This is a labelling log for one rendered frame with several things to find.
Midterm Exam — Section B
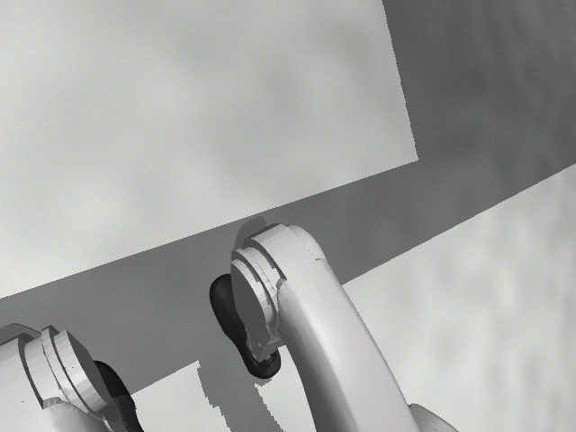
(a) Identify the right robot hand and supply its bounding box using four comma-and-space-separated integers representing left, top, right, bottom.
408, 403, 459, 432

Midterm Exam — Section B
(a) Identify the right robot foot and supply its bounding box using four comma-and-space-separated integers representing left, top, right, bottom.
210, 274, 281, 379

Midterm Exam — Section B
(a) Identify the left robot foot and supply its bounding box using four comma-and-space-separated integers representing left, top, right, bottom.
94, 361, 144, 432

